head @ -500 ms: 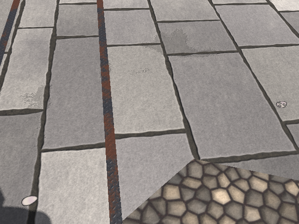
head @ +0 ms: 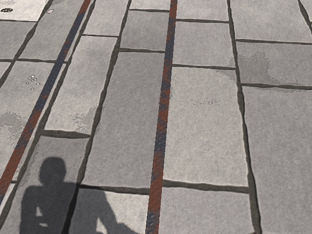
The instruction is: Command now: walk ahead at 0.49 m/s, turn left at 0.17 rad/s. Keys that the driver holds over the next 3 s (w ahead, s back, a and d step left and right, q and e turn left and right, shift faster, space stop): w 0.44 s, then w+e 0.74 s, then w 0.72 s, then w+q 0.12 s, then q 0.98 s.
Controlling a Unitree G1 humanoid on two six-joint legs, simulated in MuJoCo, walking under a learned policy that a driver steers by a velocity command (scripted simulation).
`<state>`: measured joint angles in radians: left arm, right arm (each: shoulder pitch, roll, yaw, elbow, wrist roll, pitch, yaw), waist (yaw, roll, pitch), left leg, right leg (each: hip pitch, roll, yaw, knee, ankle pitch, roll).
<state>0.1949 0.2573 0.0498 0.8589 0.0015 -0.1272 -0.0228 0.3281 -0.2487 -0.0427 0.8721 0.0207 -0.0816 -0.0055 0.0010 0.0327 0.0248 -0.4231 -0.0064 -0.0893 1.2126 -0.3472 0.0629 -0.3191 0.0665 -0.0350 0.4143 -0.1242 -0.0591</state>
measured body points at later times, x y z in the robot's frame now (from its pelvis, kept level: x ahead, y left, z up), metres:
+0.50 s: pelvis +0.28 +0.07 +0.00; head +0.30 +0.09 +0.45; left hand +0.32 +0.34 -0.14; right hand +0.42 -0.19 -0.10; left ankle +0.33 +0.16 -0.74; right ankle +0.19 -0.08 -0.64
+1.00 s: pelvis +0.55 +0.01 -0.02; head +0.59 -0.01 +0.43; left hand +0.79 +0.21 -0.12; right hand +0.52 -0.27 -0.15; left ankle +0.37 +0.17 -0.65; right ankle +0.62 -0.08 -0.74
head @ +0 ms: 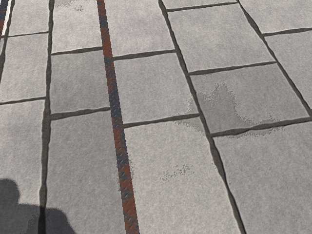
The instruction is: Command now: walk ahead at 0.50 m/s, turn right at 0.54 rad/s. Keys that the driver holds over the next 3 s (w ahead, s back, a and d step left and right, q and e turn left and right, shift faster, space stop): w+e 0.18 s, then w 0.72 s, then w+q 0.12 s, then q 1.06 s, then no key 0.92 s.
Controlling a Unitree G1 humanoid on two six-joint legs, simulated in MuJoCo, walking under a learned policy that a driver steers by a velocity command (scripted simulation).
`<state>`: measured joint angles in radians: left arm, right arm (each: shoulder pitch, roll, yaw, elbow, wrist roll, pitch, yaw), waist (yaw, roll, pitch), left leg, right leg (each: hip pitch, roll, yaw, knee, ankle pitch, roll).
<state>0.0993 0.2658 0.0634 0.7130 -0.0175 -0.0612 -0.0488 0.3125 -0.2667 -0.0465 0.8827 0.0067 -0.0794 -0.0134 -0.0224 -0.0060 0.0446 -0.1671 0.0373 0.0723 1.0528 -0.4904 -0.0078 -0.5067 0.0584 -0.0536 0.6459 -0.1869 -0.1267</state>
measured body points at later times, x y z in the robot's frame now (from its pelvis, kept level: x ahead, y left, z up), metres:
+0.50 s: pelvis +0.29 +0.03 +0.01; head +0.31 +0.02 +0.46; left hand +0.39 +0.29 -0.11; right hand +0.44 -0.26 -0.07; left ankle +0.39 +0.11 -0.72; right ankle +0.12 -0.06 -0.66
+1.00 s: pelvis +0.54 -0.07 +0.01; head +0.58 -0.09 +0.46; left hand +0.82 +0.11 -0.06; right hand +0.48 -0.34 -0.13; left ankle +0.41 +0.10 -0.67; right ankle +0.62 -0.19 -0.72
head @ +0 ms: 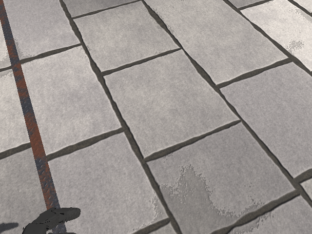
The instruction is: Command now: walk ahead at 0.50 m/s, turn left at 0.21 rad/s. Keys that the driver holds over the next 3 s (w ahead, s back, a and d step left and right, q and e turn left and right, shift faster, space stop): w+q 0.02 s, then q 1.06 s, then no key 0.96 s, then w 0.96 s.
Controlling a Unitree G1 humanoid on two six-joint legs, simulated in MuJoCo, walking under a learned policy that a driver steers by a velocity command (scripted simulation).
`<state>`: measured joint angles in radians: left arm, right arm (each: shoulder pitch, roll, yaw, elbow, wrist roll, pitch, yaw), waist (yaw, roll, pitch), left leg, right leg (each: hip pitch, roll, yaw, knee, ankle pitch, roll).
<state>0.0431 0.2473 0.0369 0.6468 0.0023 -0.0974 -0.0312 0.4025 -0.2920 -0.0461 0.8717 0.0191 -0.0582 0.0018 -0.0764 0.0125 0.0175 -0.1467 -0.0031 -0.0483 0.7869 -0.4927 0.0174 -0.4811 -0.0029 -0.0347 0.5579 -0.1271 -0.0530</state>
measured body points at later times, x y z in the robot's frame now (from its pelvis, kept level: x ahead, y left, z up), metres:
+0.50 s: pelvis +0.17 +0.03 +0.00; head +0.22 +0.05 +0.45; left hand +0.23 +0.33 -0.12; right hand +0.41 -0.20 -0.08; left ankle +0.24 +0.13 -0.73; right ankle +0.10 -0.12 -0.66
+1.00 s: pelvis +0.22 -0.01 +0.02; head +0.26 -0.02 +0.46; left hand +0.17 +0.30 -0.08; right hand +0.51 -0.17 -0.08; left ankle +0.16 +0.11 -0.65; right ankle +0.29 -0.11 -0.72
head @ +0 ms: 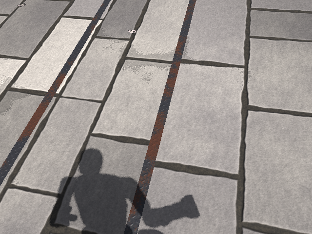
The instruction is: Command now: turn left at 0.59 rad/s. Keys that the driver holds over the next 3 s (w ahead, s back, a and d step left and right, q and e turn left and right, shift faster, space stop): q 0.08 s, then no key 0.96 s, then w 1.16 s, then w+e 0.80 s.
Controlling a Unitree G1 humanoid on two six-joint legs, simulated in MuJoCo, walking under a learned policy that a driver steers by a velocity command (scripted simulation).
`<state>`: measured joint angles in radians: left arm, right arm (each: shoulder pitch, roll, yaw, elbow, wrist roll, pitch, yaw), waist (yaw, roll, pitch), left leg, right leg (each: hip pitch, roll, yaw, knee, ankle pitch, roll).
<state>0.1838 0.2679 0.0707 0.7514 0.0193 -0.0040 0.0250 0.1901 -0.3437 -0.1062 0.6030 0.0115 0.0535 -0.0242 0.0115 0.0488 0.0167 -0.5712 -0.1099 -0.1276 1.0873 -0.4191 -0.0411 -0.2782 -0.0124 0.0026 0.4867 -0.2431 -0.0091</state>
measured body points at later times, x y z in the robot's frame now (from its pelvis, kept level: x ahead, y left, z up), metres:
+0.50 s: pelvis -0.01 +0.04 +0.00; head +0.00 +0.06 +0.45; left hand +0.04 +0.34 -0.12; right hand +0.20 -0.17 -0.08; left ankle -0.03 +0.14 -0.74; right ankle -0.01 -0.11 -0.70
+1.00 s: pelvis -0.02 +0.02 +0.00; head -0.01 +0.03 +0.45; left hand +0.03 +0.29 -0.14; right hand +0.12 -0.22 -0.13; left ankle -0.03 +0.15 -0.74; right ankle +0.00 -0.10 -0.74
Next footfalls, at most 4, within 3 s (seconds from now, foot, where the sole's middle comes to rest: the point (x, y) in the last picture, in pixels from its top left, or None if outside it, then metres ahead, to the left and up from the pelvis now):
0.28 left None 0.01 0.15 -0.78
0.60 right None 0.04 -0.10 -0.78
1.72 right None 0.42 -0.03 -0.78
2.28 left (121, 189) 0.68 0.25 -0.78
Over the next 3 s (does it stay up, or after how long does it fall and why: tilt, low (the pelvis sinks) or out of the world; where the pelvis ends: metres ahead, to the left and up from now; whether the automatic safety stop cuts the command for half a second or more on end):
stays up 0.92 0.08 0.00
